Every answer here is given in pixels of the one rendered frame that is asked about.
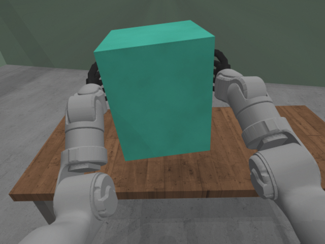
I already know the left robot hand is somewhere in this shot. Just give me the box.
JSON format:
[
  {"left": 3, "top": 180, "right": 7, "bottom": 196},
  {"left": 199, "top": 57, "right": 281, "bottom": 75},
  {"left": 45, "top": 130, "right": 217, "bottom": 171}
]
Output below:
[{"left": 86, "top": 62, "right": 107, "bottom": 101}]

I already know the carton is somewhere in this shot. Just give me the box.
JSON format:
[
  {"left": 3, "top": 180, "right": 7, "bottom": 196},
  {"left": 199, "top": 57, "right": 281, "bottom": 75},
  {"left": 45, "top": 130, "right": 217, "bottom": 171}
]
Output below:
[{"left": 93, "top": 20, "right": 215, "bottom": 161}]

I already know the left robot upper arm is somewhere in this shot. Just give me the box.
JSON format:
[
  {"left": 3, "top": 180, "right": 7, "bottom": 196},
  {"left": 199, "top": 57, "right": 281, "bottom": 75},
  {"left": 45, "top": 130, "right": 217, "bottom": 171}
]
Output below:
[{"left": 18, "top": 172, "right": 118, "bottom": 244}]

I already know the table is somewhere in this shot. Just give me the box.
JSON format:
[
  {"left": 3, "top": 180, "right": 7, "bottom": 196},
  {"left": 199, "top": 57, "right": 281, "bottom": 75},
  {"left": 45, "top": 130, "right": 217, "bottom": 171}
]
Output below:
[{"left": 9, "top": 105, "right": 325, "bottom": 225}]

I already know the right robot upper arm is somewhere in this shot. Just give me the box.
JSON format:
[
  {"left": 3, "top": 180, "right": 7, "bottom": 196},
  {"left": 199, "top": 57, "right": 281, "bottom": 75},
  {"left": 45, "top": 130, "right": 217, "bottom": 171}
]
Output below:
[{"left": 249, "top": 143, "right": 325, "bottom": 244}]

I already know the right robot forearm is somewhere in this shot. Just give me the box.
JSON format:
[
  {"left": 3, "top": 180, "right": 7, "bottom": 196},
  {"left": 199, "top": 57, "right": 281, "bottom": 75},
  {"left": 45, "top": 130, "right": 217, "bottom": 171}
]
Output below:
[{"left": 214, "top": 69, "right": 321, "bottom": 184}]

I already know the right robot hand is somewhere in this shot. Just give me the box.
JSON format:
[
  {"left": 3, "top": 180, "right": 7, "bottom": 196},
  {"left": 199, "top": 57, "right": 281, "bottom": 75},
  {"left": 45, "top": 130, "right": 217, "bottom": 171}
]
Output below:
[{"left": 213, "top": 49, "right": 231, "bottom": 91}]

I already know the left robot forearm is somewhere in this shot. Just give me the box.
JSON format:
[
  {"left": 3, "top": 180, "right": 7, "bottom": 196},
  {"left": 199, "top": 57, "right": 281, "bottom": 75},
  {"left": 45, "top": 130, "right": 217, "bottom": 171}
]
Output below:
[{"left": 53, "top": 83, "right": 108, "bottom": 214}]

